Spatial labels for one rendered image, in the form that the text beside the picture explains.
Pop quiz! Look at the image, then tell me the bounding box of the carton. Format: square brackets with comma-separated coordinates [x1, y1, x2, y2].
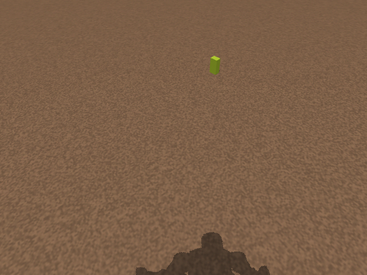
[209, 56, 220, 75]

